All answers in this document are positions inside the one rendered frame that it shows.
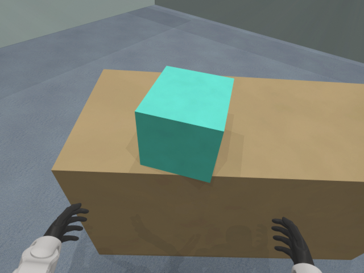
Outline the pedestal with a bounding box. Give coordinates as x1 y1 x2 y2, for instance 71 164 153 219
51 69 364 260

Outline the carton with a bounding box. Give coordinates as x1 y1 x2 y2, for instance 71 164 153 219
135 66 234 183

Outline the left robot forearm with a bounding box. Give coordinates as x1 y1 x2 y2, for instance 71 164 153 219
13 236 61 273

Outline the left robot hand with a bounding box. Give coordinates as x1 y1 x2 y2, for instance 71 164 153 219
43 203 89 243

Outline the right robot hand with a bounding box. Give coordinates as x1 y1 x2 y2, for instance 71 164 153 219
271 217 314 265

